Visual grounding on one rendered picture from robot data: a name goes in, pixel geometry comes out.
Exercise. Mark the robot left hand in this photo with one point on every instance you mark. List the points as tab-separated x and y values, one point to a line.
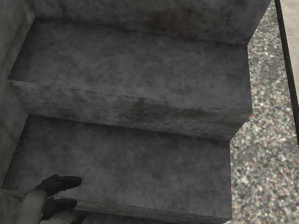
37	208

